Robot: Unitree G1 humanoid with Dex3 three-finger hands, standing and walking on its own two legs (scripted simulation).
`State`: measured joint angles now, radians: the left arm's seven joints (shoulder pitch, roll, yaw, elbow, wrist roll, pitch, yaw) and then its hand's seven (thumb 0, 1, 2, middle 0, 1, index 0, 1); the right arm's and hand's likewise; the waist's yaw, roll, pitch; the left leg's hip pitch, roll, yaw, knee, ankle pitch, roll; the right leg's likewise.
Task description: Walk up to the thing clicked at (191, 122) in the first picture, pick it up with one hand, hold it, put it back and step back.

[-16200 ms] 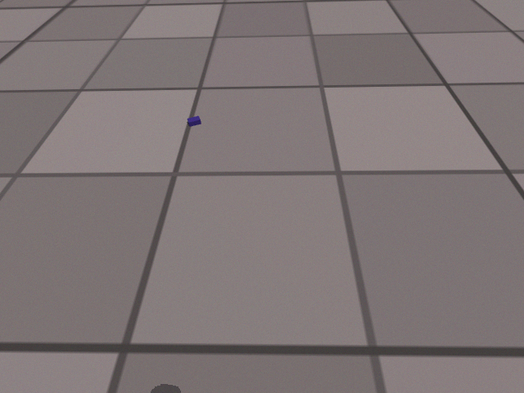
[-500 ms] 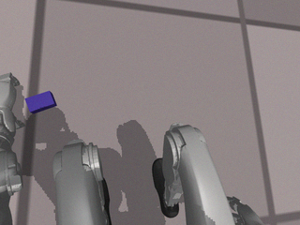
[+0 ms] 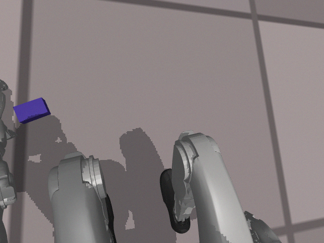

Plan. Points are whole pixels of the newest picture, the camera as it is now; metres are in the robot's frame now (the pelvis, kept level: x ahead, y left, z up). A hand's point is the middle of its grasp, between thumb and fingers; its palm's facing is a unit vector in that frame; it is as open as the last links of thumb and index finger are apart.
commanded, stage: rise first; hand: left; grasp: from above
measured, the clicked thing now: (32, 110) +0.46 +0.31 -0.30
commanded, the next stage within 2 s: approach in 1.20 s
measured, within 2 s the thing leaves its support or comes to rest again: neither
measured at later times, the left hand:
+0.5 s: hand out of the picture +0.42 +0.35 -0.17, palm faces -0.40 -0.16 -0.90, open 13.1 cm
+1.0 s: hand out of the picture +0.42 +0.35 -0.17, palm faces -0.40 -0.16 -0.90, open 12.9 cm
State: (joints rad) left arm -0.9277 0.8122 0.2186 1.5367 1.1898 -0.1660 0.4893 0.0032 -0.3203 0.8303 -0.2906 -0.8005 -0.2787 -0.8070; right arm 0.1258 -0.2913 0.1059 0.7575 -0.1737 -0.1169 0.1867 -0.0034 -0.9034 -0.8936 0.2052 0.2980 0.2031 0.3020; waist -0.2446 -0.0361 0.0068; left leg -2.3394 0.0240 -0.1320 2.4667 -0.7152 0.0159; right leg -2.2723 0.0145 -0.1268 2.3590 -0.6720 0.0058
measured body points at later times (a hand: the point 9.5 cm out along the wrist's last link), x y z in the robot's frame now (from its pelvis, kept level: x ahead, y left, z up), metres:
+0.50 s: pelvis +0.00 +0.00 +0.00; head +0.24 +0.08 +0.38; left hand +0.44 +0.35 -0.12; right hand +0.06 -0.27 -0.09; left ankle +0.07 +0.12 -0.28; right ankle +0.10 -0.11 -0.28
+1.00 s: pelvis +0.00 +0.00 +0.01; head +0.23 +0.08 +0.38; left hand +0.44 +0.35 -0.12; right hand +0.06 -0.27 -0.10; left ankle +0.07 +0.12 -0.28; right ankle +0.10 -0.11 -0.28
